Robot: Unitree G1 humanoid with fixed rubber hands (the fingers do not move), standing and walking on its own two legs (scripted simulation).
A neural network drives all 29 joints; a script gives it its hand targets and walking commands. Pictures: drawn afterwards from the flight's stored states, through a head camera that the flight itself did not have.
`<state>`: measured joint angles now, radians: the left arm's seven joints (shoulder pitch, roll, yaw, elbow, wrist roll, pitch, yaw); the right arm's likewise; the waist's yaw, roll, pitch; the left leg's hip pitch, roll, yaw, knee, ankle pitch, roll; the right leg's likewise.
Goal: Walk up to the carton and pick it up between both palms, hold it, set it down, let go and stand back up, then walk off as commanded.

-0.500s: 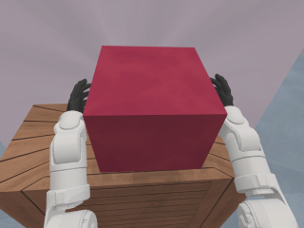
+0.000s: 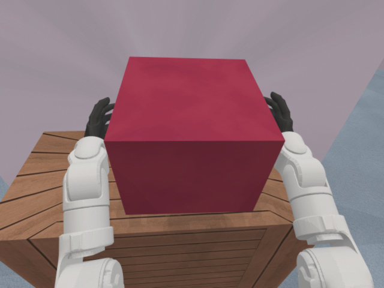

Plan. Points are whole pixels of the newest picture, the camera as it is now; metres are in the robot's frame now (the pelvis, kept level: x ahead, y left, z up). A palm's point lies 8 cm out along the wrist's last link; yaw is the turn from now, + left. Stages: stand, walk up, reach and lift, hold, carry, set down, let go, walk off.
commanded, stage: hold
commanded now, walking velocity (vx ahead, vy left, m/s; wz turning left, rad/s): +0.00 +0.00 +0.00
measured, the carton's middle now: (189, 131) +0.40 +0.00 +0.15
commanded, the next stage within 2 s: none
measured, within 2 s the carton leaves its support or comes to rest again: neither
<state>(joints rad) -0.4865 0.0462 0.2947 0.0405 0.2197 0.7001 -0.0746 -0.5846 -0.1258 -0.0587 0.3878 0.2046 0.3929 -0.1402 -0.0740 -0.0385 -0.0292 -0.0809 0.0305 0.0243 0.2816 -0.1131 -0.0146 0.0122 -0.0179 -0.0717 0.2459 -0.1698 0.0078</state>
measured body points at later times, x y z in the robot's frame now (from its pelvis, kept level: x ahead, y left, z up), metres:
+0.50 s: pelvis +0.00 +0.00 +0.00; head -0.04 +0.02 +0.45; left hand +0.36 +0.19 +0.18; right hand +0.37 -0.18 +0.18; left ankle +0.03 +0.13 -0.75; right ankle -0.02 -0.12 -0.75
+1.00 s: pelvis +0.00 +0.00 +0.00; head -0.04 +0.02 +0.45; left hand +0.36 +0.19 +0.18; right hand +0.37 -0.18 +0.19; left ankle +0.03 +0.13 -0.75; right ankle -0.02 -0.12 -0.75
